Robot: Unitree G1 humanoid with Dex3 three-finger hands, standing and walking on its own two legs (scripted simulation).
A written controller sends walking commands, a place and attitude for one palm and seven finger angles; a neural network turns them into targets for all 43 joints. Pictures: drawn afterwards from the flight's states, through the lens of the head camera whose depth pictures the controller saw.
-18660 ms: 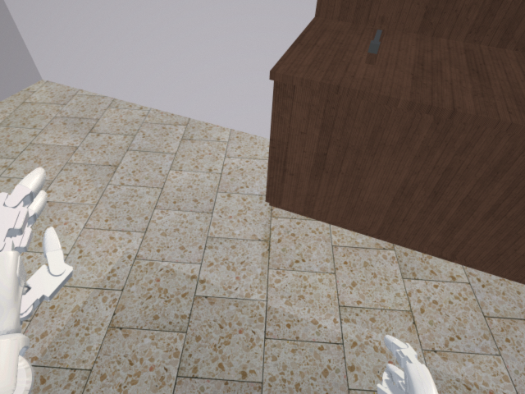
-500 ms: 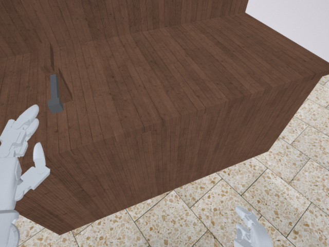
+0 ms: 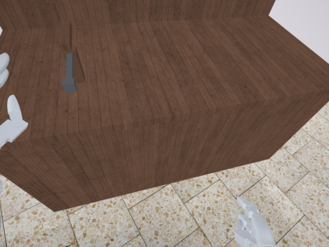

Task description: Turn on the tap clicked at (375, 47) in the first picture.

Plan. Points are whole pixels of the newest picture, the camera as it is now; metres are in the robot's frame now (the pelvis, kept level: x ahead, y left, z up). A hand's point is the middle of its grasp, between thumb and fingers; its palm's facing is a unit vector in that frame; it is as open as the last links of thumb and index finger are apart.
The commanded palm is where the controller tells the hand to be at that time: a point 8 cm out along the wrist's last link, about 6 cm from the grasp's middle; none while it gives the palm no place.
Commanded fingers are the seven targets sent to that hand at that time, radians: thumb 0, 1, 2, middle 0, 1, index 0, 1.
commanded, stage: come to a stop and stand still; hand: left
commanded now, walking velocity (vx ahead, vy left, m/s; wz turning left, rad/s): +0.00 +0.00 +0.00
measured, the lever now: (69, 85) +0.45 +0.32 +0.10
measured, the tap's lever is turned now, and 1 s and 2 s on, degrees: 0 0 0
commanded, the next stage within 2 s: look again from close up in 0.74 s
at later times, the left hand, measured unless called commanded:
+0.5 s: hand (38, 132) +0.25 +0.27 +0.18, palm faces +0.38 -0.87 -0.32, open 7.4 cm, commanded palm +0.19 +0.30 +0.18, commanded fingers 0.00 0.90 0.90 -0.20 -0.30 -0.20 -0.30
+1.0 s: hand (32, 143) +0.24 +0.28 +0.16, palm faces +0.39 -0.85 -0.35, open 7.4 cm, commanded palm +0.18 +0.30 +0.18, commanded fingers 0.00 0.90 0.90 -0.20 -0.30 -0.20 -0.30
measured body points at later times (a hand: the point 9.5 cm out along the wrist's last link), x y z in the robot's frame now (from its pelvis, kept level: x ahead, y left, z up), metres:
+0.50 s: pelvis +0.02 +0.03 +0.00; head +0.04 +0.05 +0.45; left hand +0.22 +0.31 +0.19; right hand +0.20 -0.20 -0.06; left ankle +0.01 +0.09 -0.74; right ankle +0.05 -0.11 -0.74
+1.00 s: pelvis +0.01 +0.03 +0.00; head +0.03 +0.05 +0.45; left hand +0.21 +0.32 +0.18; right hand +0.19 -0.19 -0.07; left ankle +0.01 +0.09 -0.74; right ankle +0.05 -0.11 -0.74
